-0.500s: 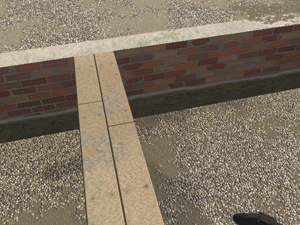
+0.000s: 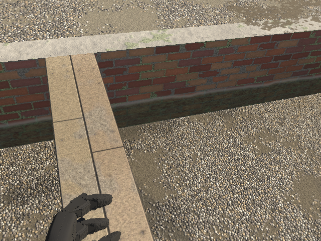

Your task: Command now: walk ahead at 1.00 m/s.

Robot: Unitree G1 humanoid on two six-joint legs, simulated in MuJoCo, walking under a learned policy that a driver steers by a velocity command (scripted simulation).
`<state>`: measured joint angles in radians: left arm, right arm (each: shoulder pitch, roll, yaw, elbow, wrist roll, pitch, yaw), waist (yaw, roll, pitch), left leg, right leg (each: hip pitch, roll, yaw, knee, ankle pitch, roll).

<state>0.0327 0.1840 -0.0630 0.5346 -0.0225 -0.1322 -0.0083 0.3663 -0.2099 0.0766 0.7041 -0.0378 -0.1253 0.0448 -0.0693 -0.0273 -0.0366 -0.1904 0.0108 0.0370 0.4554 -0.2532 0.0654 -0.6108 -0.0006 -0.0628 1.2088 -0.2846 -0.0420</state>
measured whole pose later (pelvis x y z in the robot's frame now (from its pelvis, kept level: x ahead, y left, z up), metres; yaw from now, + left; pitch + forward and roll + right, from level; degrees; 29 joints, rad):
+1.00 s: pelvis +0.46 +0.10 +0.00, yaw +2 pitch -1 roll -3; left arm 0.06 0.18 -0.07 0.55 -0.01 -0.12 -0.03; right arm 0.35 -0.25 0.06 0.70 -0.02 -0.11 0.02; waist -0.07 -0.04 -0.05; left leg -0.07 0.01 0.05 0.43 -0.34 0.06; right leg -0.46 0.04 -0.11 0.89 -0.29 -0.04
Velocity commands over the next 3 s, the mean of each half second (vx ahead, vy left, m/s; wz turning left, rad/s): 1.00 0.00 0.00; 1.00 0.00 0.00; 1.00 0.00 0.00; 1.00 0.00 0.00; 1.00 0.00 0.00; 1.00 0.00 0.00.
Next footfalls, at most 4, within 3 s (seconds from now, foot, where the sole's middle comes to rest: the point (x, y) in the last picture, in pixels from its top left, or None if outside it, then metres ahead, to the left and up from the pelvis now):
0.18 right None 0.12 -0.09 -0.78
0.60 left None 0.43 0.18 -0.78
1.06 right None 0.54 0.02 -0.78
1.50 left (79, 186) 0.86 0.29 -0.78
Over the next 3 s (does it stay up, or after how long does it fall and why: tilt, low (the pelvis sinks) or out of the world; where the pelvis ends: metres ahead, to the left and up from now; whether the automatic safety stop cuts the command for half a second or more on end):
stays up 1.49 0.35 -0.02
